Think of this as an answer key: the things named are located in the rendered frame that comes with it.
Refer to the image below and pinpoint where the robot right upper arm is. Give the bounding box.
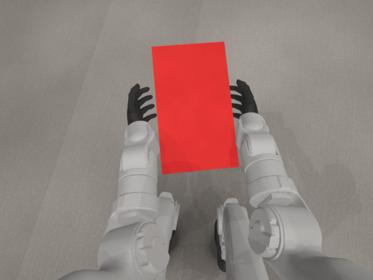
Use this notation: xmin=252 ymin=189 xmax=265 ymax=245
xmin=248 ymin=204 xmax=373 ymax=280

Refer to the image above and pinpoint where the carton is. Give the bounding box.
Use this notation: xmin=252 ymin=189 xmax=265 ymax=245
xmin=152 ymin=41 xmax=239 ymax=174

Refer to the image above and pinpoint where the left robot hand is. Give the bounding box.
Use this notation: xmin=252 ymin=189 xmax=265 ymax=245
xmin=127 ymin=83 xmax=157 ymax=125

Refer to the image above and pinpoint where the right robot hand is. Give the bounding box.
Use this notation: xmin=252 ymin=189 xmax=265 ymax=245
xmin=230 ymin=79 xmax=258 ymax=119

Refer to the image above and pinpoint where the robot left upper arm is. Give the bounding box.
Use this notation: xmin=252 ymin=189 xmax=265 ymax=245
xmin=58 ymin=220 xmax=170 ymax=280

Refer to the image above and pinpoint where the right robot shin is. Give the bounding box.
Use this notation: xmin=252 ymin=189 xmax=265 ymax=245
xmin=219 ymin=198 xmax=248 ymax=260

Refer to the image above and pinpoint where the robot right forearm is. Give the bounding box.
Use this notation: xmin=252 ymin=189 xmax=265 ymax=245
xmin=235 ymin=113 xmax=322 ymax=235

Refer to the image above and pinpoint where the left robot thigh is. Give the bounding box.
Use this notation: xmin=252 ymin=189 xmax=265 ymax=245
xmin=153 ymin=197 xmax=180 ymax=280

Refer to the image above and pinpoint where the robot left forearm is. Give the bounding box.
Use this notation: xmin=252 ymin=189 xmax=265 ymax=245
xmin=97 ymin=121 xmax=160 ymax=260

